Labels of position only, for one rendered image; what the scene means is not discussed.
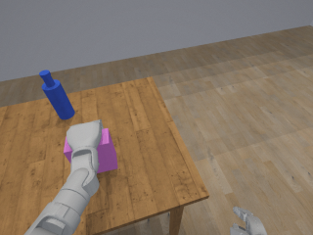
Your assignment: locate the left robot forearm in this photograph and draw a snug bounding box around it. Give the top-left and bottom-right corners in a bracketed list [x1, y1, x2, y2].
[23, 146, 100, 235]

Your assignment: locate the left robot hand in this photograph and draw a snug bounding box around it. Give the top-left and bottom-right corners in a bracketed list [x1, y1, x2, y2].
[67, 119, 104, 165]

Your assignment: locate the table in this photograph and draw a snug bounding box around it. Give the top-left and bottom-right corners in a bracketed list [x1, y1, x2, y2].
[0, 76, 209, 235]

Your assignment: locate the sponge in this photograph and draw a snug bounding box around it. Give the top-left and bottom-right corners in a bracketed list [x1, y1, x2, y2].
[64, 128, 118, 173]

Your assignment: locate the right robot hand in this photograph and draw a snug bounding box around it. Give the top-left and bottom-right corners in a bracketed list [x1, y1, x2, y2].
[230, 207, 267, 235]

